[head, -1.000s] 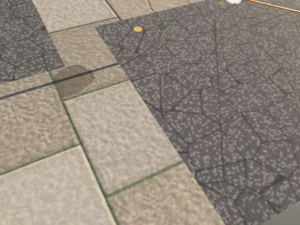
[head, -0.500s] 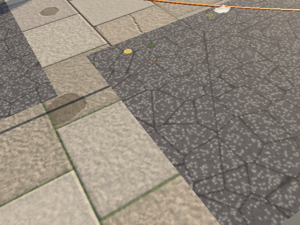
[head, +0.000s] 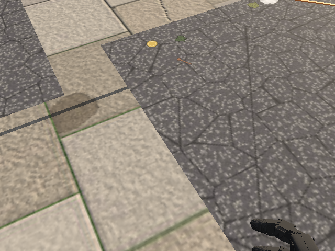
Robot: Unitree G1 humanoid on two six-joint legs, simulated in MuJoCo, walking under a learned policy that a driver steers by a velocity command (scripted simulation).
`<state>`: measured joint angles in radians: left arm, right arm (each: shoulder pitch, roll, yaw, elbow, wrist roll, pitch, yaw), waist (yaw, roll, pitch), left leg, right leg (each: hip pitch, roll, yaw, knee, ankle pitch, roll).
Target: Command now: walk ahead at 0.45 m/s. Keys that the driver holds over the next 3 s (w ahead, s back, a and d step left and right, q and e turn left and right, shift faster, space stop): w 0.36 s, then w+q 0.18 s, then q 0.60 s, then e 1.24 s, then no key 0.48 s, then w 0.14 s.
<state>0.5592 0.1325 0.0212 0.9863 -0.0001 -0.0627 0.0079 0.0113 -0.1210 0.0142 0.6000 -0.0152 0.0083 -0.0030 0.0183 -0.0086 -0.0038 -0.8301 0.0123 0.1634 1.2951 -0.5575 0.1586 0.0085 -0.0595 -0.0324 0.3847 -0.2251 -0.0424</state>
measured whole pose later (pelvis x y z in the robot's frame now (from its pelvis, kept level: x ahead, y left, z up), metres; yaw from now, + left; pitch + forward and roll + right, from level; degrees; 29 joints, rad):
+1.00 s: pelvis +0.50 +0.07 +0.10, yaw +17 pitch +1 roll -2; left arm 0.27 0.23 0.06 0.80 0.02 -0.03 0.03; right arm 0.19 -0.21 -0.06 0.69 -0.03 -0.03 0.02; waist 0.00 0.00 0.06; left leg -0.49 -0.04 0.04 0.63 -0.15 0.13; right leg -0.26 -0.04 -0.18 0.94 -0.56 0.01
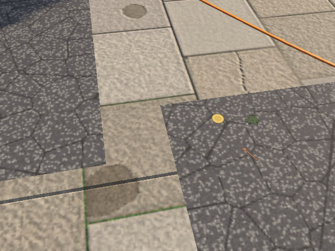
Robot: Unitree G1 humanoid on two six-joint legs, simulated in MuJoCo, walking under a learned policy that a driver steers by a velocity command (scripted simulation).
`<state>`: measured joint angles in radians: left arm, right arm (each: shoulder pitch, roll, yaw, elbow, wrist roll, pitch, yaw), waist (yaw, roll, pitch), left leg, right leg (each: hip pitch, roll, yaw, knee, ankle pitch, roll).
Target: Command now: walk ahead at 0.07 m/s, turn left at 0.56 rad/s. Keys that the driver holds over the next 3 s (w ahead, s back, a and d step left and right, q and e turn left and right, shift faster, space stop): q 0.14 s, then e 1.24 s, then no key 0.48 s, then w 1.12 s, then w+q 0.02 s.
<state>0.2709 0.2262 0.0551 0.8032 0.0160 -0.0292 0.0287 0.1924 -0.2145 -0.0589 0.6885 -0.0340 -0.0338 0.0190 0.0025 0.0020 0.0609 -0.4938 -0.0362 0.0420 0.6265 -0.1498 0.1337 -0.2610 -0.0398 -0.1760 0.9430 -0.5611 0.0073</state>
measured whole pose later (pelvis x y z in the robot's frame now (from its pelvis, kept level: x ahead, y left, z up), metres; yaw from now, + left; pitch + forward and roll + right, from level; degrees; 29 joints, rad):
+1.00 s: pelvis +0.01 +0.02 +0.03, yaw -16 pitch +1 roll -1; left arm 0.24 0.32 0.10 0.72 0.02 0.07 -0.03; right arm 0.22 -0.24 -0.02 0.67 -0.02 0.00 -0.05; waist 0.01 -0.05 0.04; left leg -0.20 0.00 0.05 0.42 -0.23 0.05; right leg -0.49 0.08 0.07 1.11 -0.42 0.04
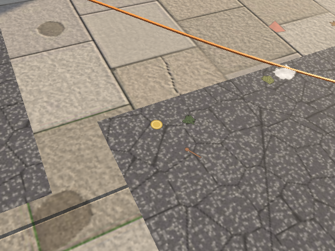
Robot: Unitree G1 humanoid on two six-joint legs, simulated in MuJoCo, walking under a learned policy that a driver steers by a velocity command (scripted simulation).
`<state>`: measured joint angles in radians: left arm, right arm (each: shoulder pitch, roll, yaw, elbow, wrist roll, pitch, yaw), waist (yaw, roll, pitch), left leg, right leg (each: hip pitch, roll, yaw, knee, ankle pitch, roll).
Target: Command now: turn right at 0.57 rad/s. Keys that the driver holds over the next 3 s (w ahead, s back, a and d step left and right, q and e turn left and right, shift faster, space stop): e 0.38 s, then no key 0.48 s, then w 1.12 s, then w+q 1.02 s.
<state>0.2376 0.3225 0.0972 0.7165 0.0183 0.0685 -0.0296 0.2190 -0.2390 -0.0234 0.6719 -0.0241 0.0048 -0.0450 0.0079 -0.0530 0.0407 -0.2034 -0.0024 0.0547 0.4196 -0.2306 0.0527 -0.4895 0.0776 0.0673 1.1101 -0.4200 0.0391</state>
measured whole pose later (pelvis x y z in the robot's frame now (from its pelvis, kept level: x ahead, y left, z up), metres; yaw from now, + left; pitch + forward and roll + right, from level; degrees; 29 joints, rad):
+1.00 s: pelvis +0.00 -0.02 -0.01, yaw -19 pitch -1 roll +0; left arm 0.29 0.25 0.02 0.82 0.04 0.02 -0.01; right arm 0.25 -0.24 -0.01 0.79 -0.02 0.01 -0.01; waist 0.01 -0.01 0.00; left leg -0.16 -0.04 0.01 0.45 -0.28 0.07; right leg -0.25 0.05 0.02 0.59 -0.38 -0.06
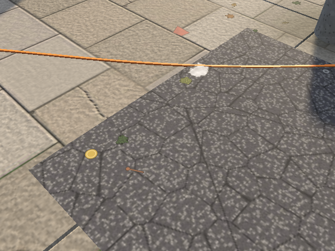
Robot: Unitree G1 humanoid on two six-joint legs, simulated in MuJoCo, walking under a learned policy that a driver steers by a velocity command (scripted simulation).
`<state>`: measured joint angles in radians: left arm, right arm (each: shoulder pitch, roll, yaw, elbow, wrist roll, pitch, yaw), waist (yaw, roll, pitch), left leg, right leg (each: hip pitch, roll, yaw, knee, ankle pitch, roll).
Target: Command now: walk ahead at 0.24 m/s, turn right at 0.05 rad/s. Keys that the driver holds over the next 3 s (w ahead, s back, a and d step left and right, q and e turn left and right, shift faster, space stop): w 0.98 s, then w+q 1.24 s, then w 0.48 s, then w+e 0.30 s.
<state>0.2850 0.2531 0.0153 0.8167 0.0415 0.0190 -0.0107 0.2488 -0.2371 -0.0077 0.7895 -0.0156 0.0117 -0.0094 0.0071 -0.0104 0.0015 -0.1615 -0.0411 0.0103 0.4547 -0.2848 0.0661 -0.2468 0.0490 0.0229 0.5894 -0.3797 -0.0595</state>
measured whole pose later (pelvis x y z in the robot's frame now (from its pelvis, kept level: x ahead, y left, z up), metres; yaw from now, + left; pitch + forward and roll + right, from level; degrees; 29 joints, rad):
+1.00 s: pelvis +0.47 +0.02 +0.00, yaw +0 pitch +0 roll +1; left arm 0.06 0.22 0.01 0.87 0.03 -0.03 -0.04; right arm 0.46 -0.19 -0.02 1.01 -0.01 -0.09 0.01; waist -0.06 -0.04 0.05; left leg 0.06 -0.10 0.07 0.18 -0.25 0.09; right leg -0.63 -0.09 -0.04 0.68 0.02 -0.03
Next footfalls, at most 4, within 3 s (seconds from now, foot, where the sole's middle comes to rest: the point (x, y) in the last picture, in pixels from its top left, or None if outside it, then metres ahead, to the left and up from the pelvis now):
0.58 left None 0.41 0.09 -0.78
1.12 right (193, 209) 0.73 -0.08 -0.78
1.66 left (140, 166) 0.95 0.16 -0.78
2.22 right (137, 113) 1.32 0.20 -0.78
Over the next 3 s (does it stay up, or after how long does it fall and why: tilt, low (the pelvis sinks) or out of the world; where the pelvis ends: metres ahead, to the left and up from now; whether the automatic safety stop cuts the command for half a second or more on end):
stays up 1.38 0.47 0.01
